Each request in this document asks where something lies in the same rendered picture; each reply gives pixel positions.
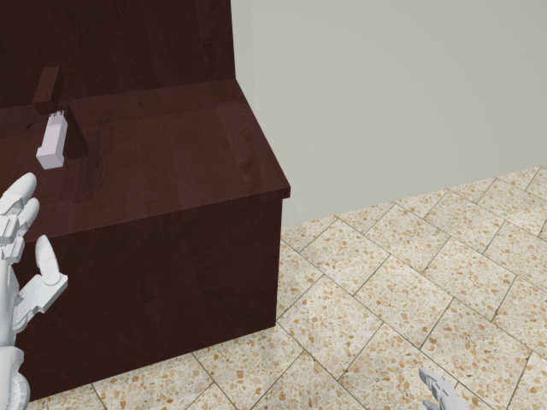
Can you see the tap lever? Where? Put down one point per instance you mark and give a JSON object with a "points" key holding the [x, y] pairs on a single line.
{"points": [[50, 154]]}

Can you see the left robot forearm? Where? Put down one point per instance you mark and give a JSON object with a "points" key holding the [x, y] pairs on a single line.
{"points": [[14, 388]]}

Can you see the right robot hand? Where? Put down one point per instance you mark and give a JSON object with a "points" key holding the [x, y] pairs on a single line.
{"points": [[442, 390]]}

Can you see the counter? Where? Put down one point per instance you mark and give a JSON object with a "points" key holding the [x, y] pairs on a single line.
{"points": [[166, 213]]}

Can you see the left robot hand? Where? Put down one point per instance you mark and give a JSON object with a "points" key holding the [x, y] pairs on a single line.
{"points": [[17, 213]]}

